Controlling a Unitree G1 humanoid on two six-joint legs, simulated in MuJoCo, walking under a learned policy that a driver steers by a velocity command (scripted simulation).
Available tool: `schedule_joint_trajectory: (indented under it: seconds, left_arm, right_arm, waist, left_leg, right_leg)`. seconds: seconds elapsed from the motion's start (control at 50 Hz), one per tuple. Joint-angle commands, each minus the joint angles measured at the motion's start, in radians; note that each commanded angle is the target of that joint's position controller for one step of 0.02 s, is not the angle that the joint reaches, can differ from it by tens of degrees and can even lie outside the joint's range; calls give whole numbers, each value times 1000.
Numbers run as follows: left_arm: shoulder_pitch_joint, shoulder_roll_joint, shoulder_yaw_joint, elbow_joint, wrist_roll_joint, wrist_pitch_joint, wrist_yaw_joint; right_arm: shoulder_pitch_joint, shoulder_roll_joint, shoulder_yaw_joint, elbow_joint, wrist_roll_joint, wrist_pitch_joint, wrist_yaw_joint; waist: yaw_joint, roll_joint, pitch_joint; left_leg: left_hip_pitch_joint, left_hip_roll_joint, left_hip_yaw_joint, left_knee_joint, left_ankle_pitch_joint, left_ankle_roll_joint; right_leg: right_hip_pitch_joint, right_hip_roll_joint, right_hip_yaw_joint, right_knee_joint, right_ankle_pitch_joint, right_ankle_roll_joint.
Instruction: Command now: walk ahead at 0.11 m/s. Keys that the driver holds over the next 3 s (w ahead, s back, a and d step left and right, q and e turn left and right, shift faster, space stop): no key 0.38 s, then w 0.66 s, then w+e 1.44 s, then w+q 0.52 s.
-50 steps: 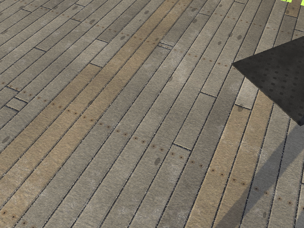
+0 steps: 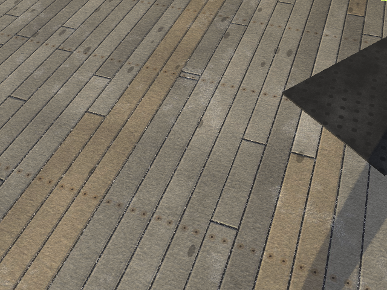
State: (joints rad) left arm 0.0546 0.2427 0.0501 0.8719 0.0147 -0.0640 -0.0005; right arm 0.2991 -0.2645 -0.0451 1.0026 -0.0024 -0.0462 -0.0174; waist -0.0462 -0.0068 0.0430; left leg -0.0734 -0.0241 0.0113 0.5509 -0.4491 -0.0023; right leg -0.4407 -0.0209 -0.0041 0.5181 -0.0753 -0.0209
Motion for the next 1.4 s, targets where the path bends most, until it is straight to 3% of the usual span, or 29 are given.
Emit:
schedule_joint_trajectory:
  seconds: [0.02,0.04,0.08,0.14,0.2,0.26,0.3,0.32,0.4,0.48,0.54,0.58,0.64,0.66,0.68,0.7,0.72,0.76,0.82,0.88,1.04,1.1,1.14,1.16,1.18,1.2,1.24,1.3,1.4]
  left_arm:
    - [230,135,27,28,-6,10,-4]
    - [154,128,21,18,-13,10,-8]
    - [21,110,10,-7,0,11,-6]
    - [-33,105,7,-3,16,21,6]
    - [-19,116,9,14,-2,29,18]
    - [19,90,0,43,-17,40,22]
    - [39,92,5,40,-8,48,25]
    - [37,87,3,45,-3,48,29]
    - [86,83,4,85,-4,50,32]
    - [24,73,10,76,-25,32,21]
    - [-6,66,13,59,-39,-8,-3]
    - [6,63,14,60,-48,-25,-14]
    - [225,94,42,154,-42,-21,-11]
    - [352,157,63,179,-40,-19,-3]
    - [468,260,83,198,-40,-17,-4]
    - [447,184,52,198,-27,-30,-10]
    - [370,134,34,175,-24,-41,-10]
    - [285,110,18,143,-19,-51,-20]
    - [312,89,3,149,-14,-40,-14]
    - [328,130,9,152,-13,-32,5]
    - [403,135,24,184,-32,-22,15]
    - [375,161,37,173,-32,-7,15]
    - [336,136,25,144,-19,3,12]
    - [445,20,-5,126,-18,-6,5]
    - [460,3,-13,138,-42,-28,2]
    - [366,103,17,114,-70,-38,3]
    - [270,114,30,86,-63,-38,20]
    - [328,42,38,98,-55,7,23]
    - [196,61,52,29,-41,29,19]
  right_arm:
    - [138,-55,1,-4,10,11,-4]
    - [74,-92,-11,-20,25,29,-10]
    - [14,-91,-19,-23,14,62,-30]
    - [20,-62,-16,-8,5,74,-42]
    - [29,-49,-12,18,-2,71,-35]
    - [22,-51,-6,30,-28,72,-21]
    - [-23,-114,-15,31,-12,62,-23]
    - [-51,-84,-7,28,-11,48,-22]
    - [-50,-66,-3,44,-6,13,-21]
    - [55,-136,-29,52,18,10,-27]
    - [59,-147,-41,53,24,-19,-27]
    - [29,-131,-40,42,32,-29,-17]
    - [-51,-142,-43,13,32,-22,-4]
    - [-88,-100,-31,-6,26,-27,-1]
    - [-73,-25,-13,-43,20,-44,-4]
    - [-105,-65,-24,-53,32,-58,-3]
    - [-114,-78,-27,-56,52,-70,7]
    - [-130,-76,-33,-48,45,-77,13]
    - [-142,-51,-37,-49,27,-60,23]
    - [-266,-23,-26,-100,19,-48,25]
    - [-467,-39,-8,-184,32,-52,56]
    - [-376,-101,-34,-180,29,-61,57]
    - [-37,-186,-79,-93,24,-60,39]
    - [107,-278,-101,-65,-4,-55,30]
    - [110,-222,-78,-63,-2,-53,35]
    - [14,-152,-57,-72,12,-58,36]
    - [-143,-80,-35,-93,6,-71,39]
    - [-190,-43,-29,-74,-14,-82,45]
    - [-135,-99,-43,-51,-18,-83,12]
  waist:
    - [74,-189,-314]
    - [60,-138,-213]
    - [28,-92,-116]
    - [0,-137,-90]
    - [-4,-116,-113]
    - [-7,-59,-54]
    - [49,90,25]
    - [53,109,27]
    - [58,82,-24]
    - [-3,126,45]
    - [-3,164,108]
    - [20,133,93]
    - [127,101,0]
    - [180,-42,-43]
    - [194,-330,-111]
    - [171,-238,-91]
    - [132,-152,-29]
    - [93,-52,16]
    - [73,-63,12]
    - [86,-41,44]
    - [108,-57,96]
    - [33,-86,12]
    - [-125,-82,-201]
    - [-90,125,-378]
    - [-84,243,-473]
    - [-72,182,-299]
    - [-7,80,-110]
    - [68,107,-56]
    - [65,60,15]
  left_leg:
    - [-324,0,-83,483,-261,-32]
    - [-374,28,-79,535,-230,-34]
    - [-354,80,-76,486,-124,-41]
    - [-213,81,-43,300,-44,-40]
    - [-101,66,-13,100,113,-24]
    - [-27,80,-24,-87,242,27]
    - [-256,109,-75,-173,-38,71]
    - [-321,108,-81,-218,-75,58]
    - [-274,96,-69,-224,3,23]
    - [-176,213,-255,-313,-297,147]
    - [-63,368,-418,-361,-167,227]
    - [-30,336,-340,-325,-31,197]
    - [-255,203,-149,-181,206,126]
    - [-359,120,-38,84,309,72]
    - [-598,-10,52,417,79,6]
    - [-705,13,-66,628,-98,18]
    - [-775,68,-103,704,-30,52]
    - [-768,138,-82,638,142,81]
    - [-675,159,-41,504,237,58]
    - [-674,142,-13,299,339,16]
    - [-563,92,2,-22,503,53]
    - [-385,38,21,-43,404,88]
    - [106,79,-28,-7,384,148]
    - [509,356,-443,-50,177,274]
    - [526,460,-766,-243,26,321]
    - [383,418,-637,-277,-34,258]
    - [64,355,-367,-338,113,191]
    - [-136,290,-155,-416,239,169]
    - [-116,288,-3,-467,344,182]
  right_leg:
    - [526,-332,452,-142,369,-268]
    - [422,-303,401,-185,158,-234]
    - [237,-246,322,-262,-108,-181]
    - [91,-177,222,-312,-219,-152]
    - [71,-163,189,-309,-306,-153]
    - [0,-113,151,-295,-497,-66]
    - [117,-24,51,-226,-394,-8]
    - [207,-17,42,-173,-301,-3]
    - [265,0,14,-106,-209,-33]
    - [19,61,-59,76,-404,-35]
    - [-153,-9,-11,235,-335,-63]
    - [-110,-22,-21,130,-341,-75]
    - [369,58,-86,-22,-139,-61]
    - [510,-71,109,-117,-196,-108]
    - [686,-295,545,-287,-296,-255]
    - [668,-363,681,-326,-337,-297]
    - [631,-349,586,-311,-321,-269]
    - [544,-278,392,-330,-188,-207]
    - [475,-211,216,-354,89,-175]
    - [424,-197,152,-394,127,-182]
    - [479,-227,59,-401,149,-153]
    - [538,-240,74,-242,496,-129]
    - [336,-153,34,159,502,-76]
    - [-61,2,-18,559,45,-4]
    - [-185,68,113,771,-490,-5]
    - [-273,5,146,849,-447,-21]
    - [-231,-89,101,776,-279,-39]
    - [-92,-143,111,687,-206,-48]
    - [-250,-143,128,517,1,-21]
